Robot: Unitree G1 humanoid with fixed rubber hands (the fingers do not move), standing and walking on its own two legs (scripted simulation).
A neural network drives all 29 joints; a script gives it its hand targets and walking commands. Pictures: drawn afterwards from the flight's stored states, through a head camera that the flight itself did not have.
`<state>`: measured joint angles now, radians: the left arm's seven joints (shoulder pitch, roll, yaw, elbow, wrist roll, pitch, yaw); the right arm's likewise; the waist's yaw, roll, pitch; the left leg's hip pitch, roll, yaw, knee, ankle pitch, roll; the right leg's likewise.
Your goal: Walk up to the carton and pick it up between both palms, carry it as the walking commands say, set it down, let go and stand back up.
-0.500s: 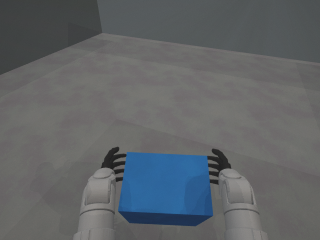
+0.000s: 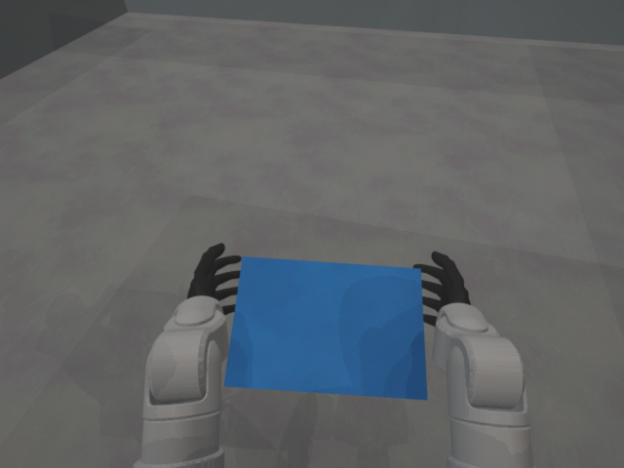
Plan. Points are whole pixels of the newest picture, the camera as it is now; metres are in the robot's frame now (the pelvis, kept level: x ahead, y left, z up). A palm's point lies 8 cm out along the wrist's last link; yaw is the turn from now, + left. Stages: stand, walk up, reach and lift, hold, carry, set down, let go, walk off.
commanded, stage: carry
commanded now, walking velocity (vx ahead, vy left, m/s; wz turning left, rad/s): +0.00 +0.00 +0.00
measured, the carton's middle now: (323, 337) +0.31 +0.00 +0.00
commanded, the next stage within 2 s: none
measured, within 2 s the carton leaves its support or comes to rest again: neither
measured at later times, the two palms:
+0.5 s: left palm (155, 408) +0.18 +0.16 +0.11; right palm (463, 404) +0.18 -0.13 +0.11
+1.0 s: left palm (144, 441) +0.15 +0.17 +0.10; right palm (465, 439) +0.15 -0.12 +0.10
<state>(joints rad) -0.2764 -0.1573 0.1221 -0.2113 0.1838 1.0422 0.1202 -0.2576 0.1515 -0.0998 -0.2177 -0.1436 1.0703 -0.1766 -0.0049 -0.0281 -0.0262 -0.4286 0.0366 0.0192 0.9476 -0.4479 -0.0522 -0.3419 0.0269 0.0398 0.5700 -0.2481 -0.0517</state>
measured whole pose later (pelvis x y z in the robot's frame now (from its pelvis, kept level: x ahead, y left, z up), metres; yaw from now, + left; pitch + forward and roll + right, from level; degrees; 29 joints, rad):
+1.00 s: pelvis -0.11 +0.02 +0.00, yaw +0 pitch +3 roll +0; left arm -0.19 -0.14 0.07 -0.37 0.13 1.27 0.20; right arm -0.21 0.14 -0.05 -0.35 -0.10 1.27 -0.21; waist -0.01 -0.01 -0.11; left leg -0.39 0.03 0.09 0.56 -0.26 0.03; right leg -0.42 0.04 0.03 0.55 -0.25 -0.02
